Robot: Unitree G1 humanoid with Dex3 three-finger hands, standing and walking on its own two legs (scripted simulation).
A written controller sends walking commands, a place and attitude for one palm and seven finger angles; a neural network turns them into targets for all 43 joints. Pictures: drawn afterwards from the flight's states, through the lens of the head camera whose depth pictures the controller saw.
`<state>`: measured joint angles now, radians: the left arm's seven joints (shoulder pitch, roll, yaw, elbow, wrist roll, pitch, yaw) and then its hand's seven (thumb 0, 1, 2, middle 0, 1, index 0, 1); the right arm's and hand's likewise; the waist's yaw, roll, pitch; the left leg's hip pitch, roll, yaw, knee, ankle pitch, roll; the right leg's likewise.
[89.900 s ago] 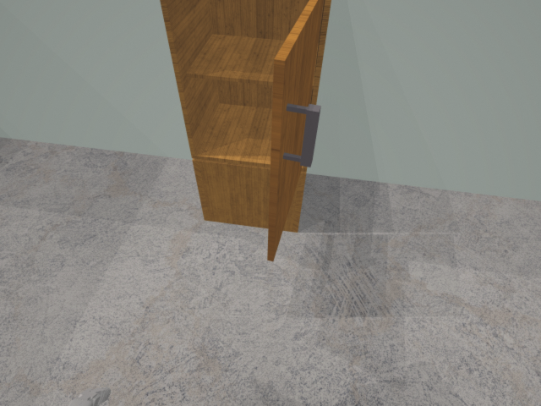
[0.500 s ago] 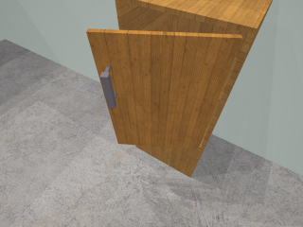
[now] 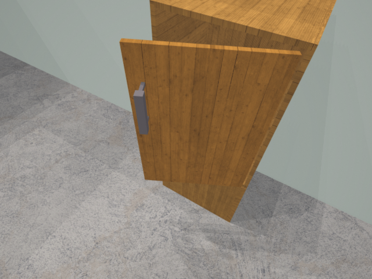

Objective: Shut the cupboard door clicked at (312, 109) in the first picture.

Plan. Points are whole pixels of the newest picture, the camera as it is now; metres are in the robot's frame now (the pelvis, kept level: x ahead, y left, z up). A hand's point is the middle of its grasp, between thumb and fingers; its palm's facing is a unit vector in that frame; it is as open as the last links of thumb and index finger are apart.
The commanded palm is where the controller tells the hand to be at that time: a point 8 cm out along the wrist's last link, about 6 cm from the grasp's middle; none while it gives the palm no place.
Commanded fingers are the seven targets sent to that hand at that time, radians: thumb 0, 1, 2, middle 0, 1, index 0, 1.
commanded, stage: look again from close up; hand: left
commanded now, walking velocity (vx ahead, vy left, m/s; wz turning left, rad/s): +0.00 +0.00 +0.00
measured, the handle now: (143, 108) +0.51 +0.16 +0.06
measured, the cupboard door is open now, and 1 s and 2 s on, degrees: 27 27 27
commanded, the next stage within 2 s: shuffle to correct the standing spot in 0.64 s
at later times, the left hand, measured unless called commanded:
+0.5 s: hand out of the picture +0.08 +0.23 -0.15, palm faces +0.04 -0.94 -0.34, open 7.4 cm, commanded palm none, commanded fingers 0.00 0.90 0.90 -0.20 -0.30 -0.20 -0.30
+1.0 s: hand out of the picture -0.02 +0.19 -0.18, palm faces +0.01 -0.98 -0.22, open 7.4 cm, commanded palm none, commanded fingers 0.00 0.90 0.90 -0.20 -0.30 -0.20 -0.30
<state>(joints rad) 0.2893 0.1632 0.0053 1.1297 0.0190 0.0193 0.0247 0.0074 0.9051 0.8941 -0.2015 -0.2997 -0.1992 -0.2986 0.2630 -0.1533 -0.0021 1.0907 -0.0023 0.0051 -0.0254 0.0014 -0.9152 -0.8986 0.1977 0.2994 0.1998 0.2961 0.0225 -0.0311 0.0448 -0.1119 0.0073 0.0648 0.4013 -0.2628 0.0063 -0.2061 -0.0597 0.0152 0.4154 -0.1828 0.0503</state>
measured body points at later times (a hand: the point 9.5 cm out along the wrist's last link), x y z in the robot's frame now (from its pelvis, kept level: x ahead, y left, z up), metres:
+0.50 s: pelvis -0.01 -0.01 -0.01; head -0.04 -0.02 +0.44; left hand +0.07 +0.28 -0.13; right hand +0.09 -0.29 -0.14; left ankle -0.03 +0.11 -0.74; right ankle +0.03 -0.15 -0.74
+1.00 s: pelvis -0.01 -0.01 -0.01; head -0.03 +0.00 +0.44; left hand -0.02 +0.24 -0.16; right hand -0.01 -0.25 -0.16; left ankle -0.03 +0.11 -0.74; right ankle +0.03 -0.15 -0.74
